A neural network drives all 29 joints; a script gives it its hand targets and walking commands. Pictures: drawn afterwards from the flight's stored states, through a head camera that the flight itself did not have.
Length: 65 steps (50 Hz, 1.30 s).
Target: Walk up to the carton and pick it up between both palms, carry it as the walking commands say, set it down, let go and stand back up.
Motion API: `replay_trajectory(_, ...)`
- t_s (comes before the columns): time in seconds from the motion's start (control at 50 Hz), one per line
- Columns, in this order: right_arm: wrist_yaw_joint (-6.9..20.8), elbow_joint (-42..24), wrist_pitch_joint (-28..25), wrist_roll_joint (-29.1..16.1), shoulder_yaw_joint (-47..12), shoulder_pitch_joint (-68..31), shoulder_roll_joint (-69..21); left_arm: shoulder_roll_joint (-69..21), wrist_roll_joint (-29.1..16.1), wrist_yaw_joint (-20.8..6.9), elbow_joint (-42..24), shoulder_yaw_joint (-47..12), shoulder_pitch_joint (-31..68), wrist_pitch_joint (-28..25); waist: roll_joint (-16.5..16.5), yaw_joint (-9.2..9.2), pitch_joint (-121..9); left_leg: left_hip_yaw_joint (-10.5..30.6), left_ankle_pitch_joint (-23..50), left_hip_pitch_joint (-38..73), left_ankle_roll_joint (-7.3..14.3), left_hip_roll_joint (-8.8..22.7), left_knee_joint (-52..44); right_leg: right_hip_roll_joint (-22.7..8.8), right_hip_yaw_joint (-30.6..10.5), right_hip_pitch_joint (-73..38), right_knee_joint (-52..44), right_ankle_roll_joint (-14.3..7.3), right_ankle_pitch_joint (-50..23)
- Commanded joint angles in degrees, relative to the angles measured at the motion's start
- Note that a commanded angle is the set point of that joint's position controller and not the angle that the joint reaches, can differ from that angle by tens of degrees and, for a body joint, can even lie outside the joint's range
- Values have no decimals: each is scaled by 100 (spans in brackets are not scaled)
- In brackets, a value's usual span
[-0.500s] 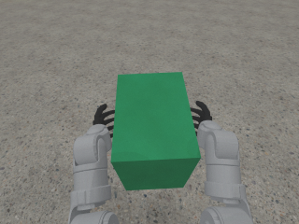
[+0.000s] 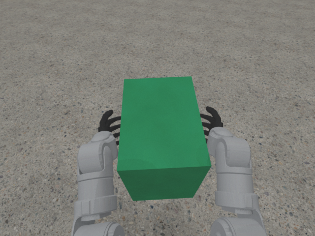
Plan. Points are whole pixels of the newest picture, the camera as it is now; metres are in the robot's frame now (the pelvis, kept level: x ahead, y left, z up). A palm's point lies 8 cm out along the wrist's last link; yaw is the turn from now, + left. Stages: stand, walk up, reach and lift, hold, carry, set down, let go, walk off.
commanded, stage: carry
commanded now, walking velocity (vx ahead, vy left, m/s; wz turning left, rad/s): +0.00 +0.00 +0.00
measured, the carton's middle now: (160, 142) +0.35 +0.00 +0.05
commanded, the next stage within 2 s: hold in 0.62 s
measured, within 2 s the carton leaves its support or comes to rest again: neither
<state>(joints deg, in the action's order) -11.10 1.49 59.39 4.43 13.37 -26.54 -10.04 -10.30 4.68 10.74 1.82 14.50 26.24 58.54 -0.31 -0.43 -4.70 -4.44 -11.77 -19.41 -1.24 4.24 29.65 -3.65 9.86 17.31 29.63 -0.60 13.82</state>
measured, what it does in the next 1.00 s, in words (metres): stands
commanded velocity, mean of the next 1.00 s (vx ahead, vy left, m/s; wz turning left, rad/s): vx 0.00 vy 0.00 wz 0.00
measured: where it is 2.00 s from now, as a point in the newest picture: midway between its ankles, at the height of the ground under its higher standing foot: outside the picture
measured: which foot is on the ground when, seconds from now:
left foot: down 0.00-1.00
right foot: down 0.00-1.00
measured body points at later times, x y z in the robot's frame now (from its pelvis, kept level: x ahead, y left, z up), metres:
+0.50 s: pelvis +0.00 +0.00 +0.00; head -0.02 +0.00 +0.45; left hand +0.34 +0.14 +0.10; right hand +0.34 -0.13 +0.10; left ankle +0.04 +0.13 -0.73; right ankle +0.02 -0.11 -0.73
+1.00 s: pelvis -0.02 +0.01 +0.00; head -0.08 +0.02 +0.45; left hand +0.29 +0.15 +0.05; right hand +0.29 -0.12 +0.05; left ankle +0.04 +0.14 -0.73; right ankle +0.02 -0.11 -0.74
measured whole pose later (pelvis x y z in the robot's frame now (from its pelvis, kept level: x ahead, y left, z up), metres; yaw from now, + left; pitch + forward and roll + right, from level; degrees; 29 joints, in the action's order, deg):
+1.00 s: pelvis -0.02 +0.01 +0.00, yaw -2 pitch -7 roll +0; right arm -3.7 22.8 40.5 13.8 10.5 -20.1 -10.1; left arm -9.3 15.8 2.1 17.9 13.3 17.3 41.5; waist 0.8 0.3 -1.2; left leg -0.4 -9.8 -8.1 -0.8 1.1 24.8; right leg -0.5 -0.7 7.7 26.4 0.0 12.4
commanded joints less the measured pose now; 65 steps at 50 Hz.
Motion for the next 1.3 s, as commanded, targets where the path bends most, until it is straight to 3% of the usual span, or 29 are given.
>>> replay_trajectory(0.0, 296, -85, -63, -1037, -3142, -3073, -4237, -4316, -1076, -339, -84, -3211, 3103, 10, -8, -4, -1645, 444, 978, 502, 210, 455, -325, -584, -689, -685, -482, -50, -623)
replay_trajectory(0.6, 254, 26, -142, -996, -2994, -3169, -4159, -4235, -1052, -291, -19, -3096, 3195, -65, -14, 8, -1660, 486, 842, 446, 248, 433, -346, -577, -715, -667, -486, -85, -498)
replay_trajectory(0.62, 595, 2036, -482, 1014, -984, -1159, -2668, -2519, 959, -633, 1992, -1086, 1184, -485, 31, -138, 1043, 678, 625, 1485, 415, -511, -1055, 573, -1433, -937, -1375, 135, -915)
replay_trajectory(0.64, 854, 4047, -1007, 847, -1329, 852, -3000, -2795, 951, -896, 3822, -658, -826, -955, -149, -194, 598, 933, 702, 1474, 435, -529, -1273, 545, -1600, -1381, -1316, 81, -1158)
replay_trajectory(0.66, 1047, 2634, -1664, 482, -1972, 666, -3363, -3334, 593, -1094, 2323, -1670, -928, -1512, -125, -179, 49, 916, 1577, 1597, 349, -562, -1261, 622, -1592, -1606, -1194, 68, -1959)
replay_trajectory(0.7, 1433, 1035, -2238, -449, -3340, -505, -4681, -4337, -2, -1505, 529, -3020, 321, -2128, -75, -36, -1212, 1098, 2729, 1508, 313, -709, -1005, 556, -1642, -2234, -839, 116, -3444)
replay_trajectory(0.72, 1632, 436, -2427, -812, -3929, -1439, -4943, -4529, -306, -1605, -166, -3408, 1256, -2363, 5, 220, -1837, 1238, 2469, 1484, 353, -755, -860, 642, -1669, -2190, -653, 85, -2952)
replay_trajectory(0.74, 1775, -365, -2561, -1276, -4518, -2397, -5255, -4837, -660, -1696, -752, -3848, 2006, -2486, -34, 247, -2529, 1232, 2313, 1414, 369, -756, -725, 700, -1665, -2261, -459, 49, -2779)
replay_trajectory(0.76, 1788, -652, -2589, -1366, -4766, -2318, -5462, -4985, -801, -1750, -785, -4027, 1946, -2491, 92, 173, -2859, 1182, 2154, 1441, 403, -794, -647, 663, -1687, -2357, -374, 77, -2922)
replay_trajectory(0.8, 1827, -255, -2431, -1186, -4728, -1613, -5610, -5088, -727, -1838, -325, -4007, 1320, -2309, 154, 156, -2500, 1105, 1672, 1364, 338, -831, -672, 637, -1676, -2176, -407, 73, -2597)
replay_trajectory(0.84, 1905, 519, -2234, -812, -4192, -1032, -5639, -5051, -550, -1984, 298, -3811, 973, -2086, 185, 37, -1503, 1077, 1090, 1347, 311, -785, -777, 645, -1684, -1522, -674, 60, -1387)
replay_trajectory(0.88, 1998, 1137, -2128, -593, -3640, -1213, -5561, -5014, -410, -2099, 814, -3540, 1202, -1955, 65, 0, -810, 1022, 238, 1239, 280, -724, -927, 641, -1705, -1136, -868, 7, -192)
replay_trajectory(0.94, 2175, 1917, -2064, -417, -3019, -1843, -5621, -5220, -251, -2246, 1489, -3080, 1828, -1886, -49, 45, -271, 1026, -775, 1038, 280, -614, -1145, 641, -1757, -941, -937, -11, 726)
replay_trajectory(1.0, 2294, 2560, -2072, -297, -2542, -2325, -5799, -5382, -71, -2381, 2043, -2626, 2332, -1881, 94, 81, -183, 1022, -908, 1422, 232, -631, -1015, 449, -1997, -509, -1200, -18, 1371)
replay_trajectory(1.06, 2348, 2933, -2079, -173, -2112, -2815, -5688, -5434, 53, -2460, 2622, -2264, 2696, -1866, 120, 64, -90, 1064, -1235, 1296, 241, -558, -1135, 484, -1933, -656, -1190, 43, 1491)
replay_trajectory(1.08, 2389, 3253, -2036, 366, -1740, -2882, -5665, -5356, 82, -2501, 3249, -2169, 3151, -1846, 163, -193, 396, 849, -1246, 1437, 263, -661, -919, 659, -1562, -491, -1199, -62, 1557)
replay_trajectory(1.18, 2505, 3595, -2244, 541, -1256, -3426, -5463, -5485, 445, -2413, 3752, -1378, 3147, -2063, -147, 140, 228, 916, -1297, 1280, 239, -593, -927, 719, -1492, -591, -903, -85, 1257)
replay_trajectory(1.28, 2500, 3722, -2571, 693, -1046, -3447, -5360, -5524, 491, -2326, 3694, -1350, 3277, -2405, -109, 33, -4, 929, -908, 1337, 206, -648, -784, 745, -1462, -347, -749, -115, 915)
